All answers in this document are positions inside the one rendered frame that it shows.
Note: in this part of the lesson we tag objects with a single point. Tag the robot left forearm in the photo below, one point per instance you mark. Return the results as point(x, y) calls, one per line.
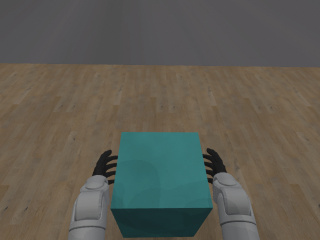
point(89, 213)

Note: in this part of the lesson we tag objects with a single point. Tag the robot right hand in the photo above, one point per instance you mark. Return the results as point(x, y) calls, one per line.
point(217, 165)

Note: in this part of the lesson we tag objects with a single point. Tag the robot right forearm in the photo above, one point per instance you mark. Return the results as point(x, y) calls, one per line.
point(235, 210)

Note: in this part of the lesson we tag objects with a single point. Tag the carton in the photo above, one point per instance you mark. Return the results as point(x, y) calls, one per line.
point(161, 187)

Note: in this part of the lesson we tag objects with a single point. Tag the robot left hand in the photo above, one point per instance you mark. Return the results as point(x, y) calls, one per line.
point(101, 166)

